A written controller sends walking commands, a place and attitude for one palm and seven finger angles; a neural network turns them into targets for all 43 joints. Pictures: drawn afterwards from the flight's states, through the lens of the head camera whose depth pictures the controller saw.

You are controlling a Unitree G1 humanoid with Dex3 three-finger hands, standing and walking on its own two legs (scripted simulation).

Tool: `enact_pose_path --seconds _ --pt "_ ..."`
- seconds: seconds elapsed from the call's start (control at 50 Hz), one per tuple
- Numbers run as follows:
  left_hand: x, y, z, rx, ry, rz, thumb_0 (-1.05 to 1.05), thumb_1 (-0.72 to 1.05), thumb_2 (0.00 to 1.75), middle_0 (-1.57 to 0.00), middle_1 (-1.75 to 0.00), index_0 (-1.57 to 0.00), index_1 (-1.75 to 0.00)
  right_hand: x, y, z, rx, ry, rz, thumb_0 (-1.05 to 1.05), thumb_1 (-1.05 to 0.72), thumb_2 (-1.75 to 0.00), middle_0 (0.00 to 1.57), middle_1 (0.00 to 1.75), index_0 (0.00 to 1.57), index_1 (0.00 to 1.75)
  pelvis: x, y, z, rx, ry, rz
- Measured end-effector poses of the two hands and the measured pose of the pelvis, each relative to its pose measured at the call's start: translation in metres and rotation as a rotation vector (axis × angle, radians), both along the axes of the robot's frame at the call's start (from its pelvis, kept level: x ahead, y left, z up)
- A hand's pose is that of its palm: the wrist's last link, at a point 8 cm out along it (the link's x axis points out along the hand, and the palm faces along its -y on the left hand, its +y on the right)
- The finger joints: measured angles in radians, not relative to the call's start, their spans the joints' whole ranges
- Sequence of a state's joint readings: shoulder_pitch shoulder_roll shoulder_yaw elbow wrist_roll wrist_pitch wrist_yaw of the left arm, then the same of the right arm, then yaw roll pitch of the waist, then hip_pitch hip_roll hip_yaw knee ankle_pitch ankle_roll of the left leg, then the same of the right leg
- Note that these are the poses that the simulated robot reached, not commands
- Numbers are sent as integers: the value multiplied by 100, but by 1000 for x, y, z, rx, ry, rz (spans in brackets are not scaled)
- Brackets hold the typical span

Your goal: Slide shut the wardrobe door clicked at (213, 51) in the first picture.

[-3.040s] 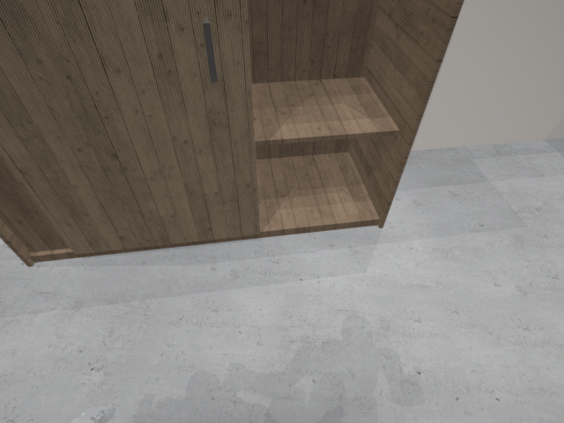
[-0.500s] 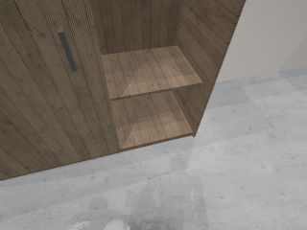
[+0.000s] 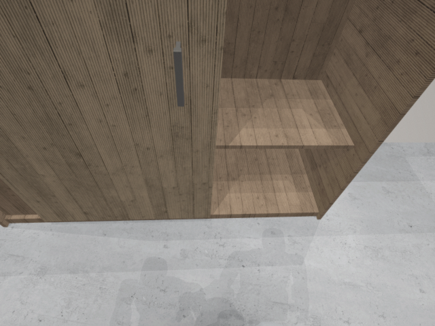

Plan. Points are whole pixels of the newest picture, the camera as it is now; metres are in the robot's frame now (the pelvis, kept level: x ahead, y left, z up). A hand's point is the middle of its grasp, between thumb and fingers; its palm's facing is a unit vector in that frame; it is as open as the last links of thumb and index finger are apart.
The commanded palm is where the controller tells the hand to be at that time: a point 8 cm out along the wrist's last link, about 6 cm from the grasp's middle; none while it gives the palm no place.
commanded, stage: take the last steps up to it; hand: left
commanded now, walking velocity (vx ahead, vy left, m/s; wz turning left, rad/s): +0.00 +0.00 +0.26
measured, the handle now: (179, 75) +0.64 +0.14 +0.10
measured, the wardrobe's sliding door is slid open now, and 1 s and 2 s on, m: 0.57 0.57 0.57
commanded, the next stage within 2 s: come to a stop and stand still in 0.72 s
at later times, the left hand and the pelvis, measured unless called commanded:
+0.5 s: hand out of the picture -0.02 +0.10 -0.16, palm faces +0.18 -0.97 -0.16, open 7.3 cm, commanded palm none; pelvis +0.06 -0.05 +0.00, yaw +6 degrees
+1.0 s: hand (144, 285) +0.22 +0.17 -0.18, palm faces +0.10 -0.97 -0.23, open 7.3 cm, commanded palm none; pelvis +0.18 -0.02 -0.01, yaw +3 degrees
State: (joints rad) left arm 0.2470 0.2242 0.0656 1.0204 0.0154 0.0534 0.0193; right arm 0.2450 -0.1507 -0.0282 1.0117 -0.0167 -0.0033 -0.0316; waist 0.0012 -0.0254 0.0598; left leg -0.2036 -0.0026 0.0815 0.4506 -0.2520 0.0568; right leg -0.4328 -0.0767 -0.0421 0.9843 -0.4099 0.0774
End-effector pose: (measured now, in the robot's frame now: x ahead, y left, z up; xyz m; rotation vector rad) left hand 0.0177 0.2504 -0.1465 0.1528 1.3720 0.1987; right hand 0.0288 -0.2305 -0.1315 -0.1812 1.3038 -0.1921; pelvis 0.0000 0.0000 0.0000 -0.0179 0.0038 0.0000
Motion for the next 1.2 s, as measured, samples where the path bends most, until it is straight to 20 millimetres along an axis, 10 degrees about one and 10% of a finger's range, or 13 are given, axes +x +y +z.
enact_pose_path --seconds 0.24,0.42,0.66,0.74,1.0,1.2 --pt "20 -53 11 28 -131 10 1 91 90 -20 -30 -20 -30 14 -36 -32 78 4 32 1 -91 -89 21 30 20 30 10 -38 -10 28 -33 60" --pt "-32 -93 14 -38 9 104 1 92 90 -21 -30 -21 -30 55 -52 -13 80 -15 67 1 -91 -90 20 30 20 30 40 -51 4 36 -24 81" --pt "-55 -94 -5 -145 258 208 1 91 90 -21 -30 -21 -30 150 -6 -16 42 -40 153 1 -92 -90 20 30 20 30 103 -16 -13 -4 3 93" --pt "-19 -72 -11 -140 268 153 1 91 90 -21 -30 -20 -30 171 5 -11 23 -104 106 0 -94 -89 20 30 20 30 122 -6 -13 23 -10 57" --pt "195 -30 2 16 -113 24 1 93 90 -20 -30 -20 -30 154 2 -25 79 81 29 0 -92 -90 20 30 20 30 182 -20 -8 57 -28 61" --pt "231 -53 10 26 -148 4 0 92 90 -20 -30 -20 -30 170 -10 -35 108 144 9 0 -91 -90 20 30 20 30 191 -31 -8 38 -7 81"
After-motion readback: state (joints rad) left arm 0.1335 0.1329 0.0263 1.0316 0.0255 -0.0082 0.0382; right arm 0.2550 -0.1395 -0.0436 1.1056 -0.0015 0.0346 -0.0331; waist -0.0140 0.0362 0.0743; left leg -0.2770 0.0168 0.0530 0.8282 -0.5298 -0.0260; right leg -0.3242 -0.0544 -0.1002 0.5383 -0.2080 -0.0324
